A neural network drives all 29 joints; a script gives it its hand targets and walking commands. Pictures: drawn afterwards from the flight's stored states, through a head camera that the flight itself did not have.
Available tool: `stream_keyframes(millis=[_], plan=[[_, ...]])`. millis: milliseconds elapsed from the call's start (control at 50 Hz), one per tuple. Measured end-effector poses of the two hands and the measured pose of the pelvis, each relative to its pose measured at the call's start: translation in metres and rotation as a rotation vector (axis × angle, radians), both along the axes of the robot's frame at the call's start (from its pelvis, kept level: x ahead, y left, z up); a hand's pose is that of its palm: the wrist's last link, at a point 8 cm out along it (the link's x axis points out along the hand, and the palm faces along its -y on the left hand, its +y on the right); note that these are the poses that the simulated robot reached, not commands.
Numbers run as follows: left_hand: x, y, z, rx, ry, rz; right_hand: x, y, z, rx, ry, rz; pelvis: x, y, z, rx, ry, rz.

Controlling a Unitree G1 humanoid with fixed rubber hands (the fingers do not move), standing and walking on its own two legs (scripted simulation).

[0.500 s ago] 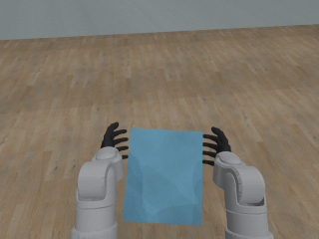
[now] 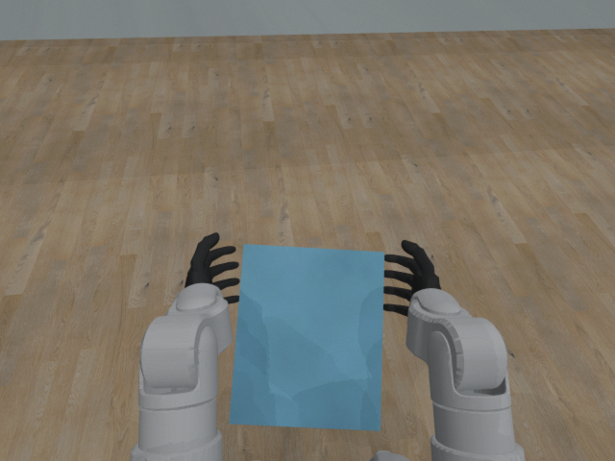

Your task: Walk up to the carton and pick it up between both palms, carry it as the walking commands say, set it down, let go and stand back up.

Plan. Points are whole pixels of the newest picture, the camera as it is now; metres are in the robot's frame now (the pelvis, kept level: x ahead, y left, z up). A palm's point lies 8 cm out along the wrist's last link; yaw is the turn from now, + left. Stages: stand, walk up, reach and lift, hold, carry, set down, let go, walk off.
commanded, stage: carry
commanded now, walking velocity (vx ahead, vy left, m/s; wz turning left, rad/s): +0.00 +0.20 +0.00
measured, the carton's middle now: (307, 326) +0.31 +0.01 -0.02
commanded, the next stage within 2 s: none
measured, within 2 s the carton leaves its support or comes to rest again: neither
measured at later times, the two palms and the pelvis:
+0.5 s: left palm (46, 346) +0.23 +0.27 +0.11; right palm (302, 355) +0.22 +0.02 +0.11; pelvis -0.07 +0.15 +0.01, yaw -1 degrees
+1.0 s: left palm out of the picture +0.17 +0.44 +0.10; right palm (111, 430) +0.16 +0.19 +0.10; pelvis -0.13 +0.32 +0.01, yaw -1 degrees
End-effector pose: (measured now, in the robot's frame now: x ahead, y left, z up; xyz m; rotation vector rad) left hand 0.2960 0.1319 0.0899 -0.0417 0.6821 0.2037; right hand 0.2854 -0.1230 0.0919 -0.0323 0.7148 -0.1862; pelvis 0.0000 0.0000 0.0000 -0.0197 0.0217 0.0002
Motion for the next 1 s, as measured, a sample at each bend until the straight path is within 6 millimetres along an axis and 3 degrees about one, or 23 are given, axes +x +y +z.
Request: stream_keyframes(millis=[220,360,440,580,720,920,1000], plan=[[-0.037,0.052,0.020,0.025,-0.009,-0.013,-0.030,0.053,0.005,0.019,-0.013,-0.025,-0.038,0.056,0.008,-0.012,0.014,-0.017],[-0.050,0.086,0.025,0.012,-0.009,-0.042,-0.053,0.089,0.015,0.007,-0.017,-0.036,-0.051,0.097,0.011,-0.008,0.013,-0.012],[-0.054,0.116,0.020,-0.009,-0.031,-0.043,-0.061,0.119,0.019,-0.024,-0.036,-0.041,-0.059,0.128,0.006,0.027,-0.002,0.009],[-0.081,0.172,0.013,0.000,0.016,-0.004,-0.079,0.174,0.010,-0.003,0.014,-0.010,-0.083,0.175,0.008,-0.004,0.003,-0.028],[-0.107,0.212,0.021,0.033,0.021,-0.013,-0.098,0.214,-0.001,0.035,0.021,-0.011,-0.104,0.216,0.011,-0.007,0.005,-0.006],[-0.114,0.278,0.017,-0.007,-0.041,-0.026,-0.120,0.281,0.013,-0.015,-0.029,-0.037,-0.122,0.288,0.005,0.037,0.003,0.007],[-0.128,0.310,0.013,-0.004,-0.020,-0.015,-0.130,0.311,0.012,-0.006,-0.010,-0.024,-0.134,0.316,0.008,0.004,0.006,-0.022]])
